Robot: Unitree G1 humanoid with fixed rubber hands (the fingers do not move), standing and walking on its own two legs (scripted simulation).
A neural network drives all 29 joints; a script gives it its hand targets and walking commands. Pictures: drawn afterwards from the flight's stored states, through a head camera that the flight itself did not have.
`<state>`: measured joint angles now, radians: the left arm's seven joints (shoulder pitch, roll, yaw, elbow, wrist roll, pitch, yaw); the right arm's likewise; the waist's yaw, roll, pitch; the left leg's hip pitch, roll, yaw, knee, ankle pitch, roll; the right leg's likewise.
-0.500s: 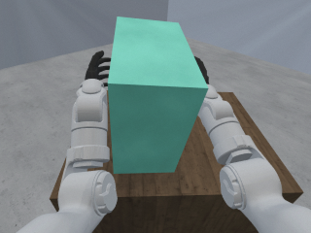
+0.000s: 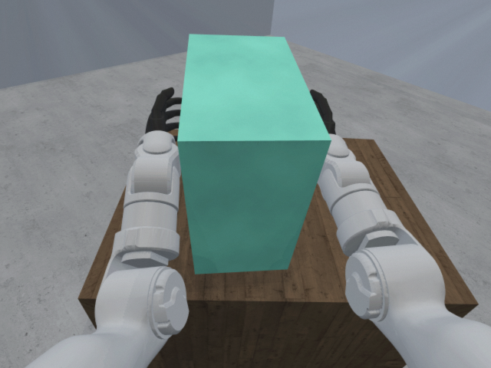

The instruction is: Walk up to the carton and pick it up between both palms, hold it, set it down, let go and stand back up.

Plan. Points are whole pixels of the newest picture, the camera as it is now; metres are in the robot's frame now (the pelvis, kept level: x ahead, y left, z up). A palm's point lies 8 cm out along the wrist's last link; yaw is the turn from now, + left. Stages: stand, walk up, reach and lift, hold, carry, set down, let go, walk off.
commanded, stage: set down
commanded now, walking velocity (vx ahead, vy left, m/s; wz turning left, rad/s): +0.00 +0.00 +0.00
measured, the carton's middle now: (239, 155) +0.42 +0.03 +0.16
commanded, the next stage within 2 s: none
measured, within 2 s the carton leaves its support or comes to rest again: rests again in 1.48 s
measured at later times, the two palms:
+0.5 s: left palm (169, 154) +0.40 +0.15 +0.18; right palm (318, 151) +0.42 -0.11 +0.18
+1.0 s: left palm (173, 167) +0.41 +0.14 +0.14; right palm (312, 161) +0.44 -0.11 +0.15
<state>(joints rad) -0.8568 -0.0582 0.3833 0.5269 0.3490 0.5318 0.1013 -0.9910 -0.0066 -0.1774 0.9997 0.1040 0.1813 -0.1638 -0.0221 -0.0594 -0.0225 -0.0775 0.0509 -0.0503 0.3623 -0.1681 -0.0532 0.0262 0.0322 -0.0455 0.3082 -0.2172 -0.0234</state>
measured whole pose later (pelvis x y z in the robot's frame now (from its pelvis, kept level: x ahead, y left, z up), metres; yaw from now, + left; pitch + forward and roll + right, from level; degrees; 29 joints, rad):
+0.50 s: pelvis +0.01 +0.00 +0.00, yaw -1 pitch -3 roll +0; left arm -0.82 -0.10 0.42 0.63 0.34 0.41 0.14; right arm -0.97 0.00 -0.26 1.09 0.00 0.08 -0.12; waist 0.02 -0.04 -0.04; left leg -0.12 0.06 -0.03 0.34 -0.16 -0.06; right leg -0.04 0.04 -0.03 0.32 -0.22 -0.03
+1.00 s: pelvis +0.02 -0.01 +0.00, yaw -2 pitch +3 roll +0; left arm -0.78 -0.13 0.44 0.67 0.33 0.31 0.17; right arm -0.95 -0.01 -0.29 1.14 -0.07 0.00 -0.08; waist 0.05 -0.02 -0.09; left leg -0.22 0.06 -0.02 0.32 -0.15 -0.06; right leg -0.15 0.04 -0.02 0.31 -0.21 -0.03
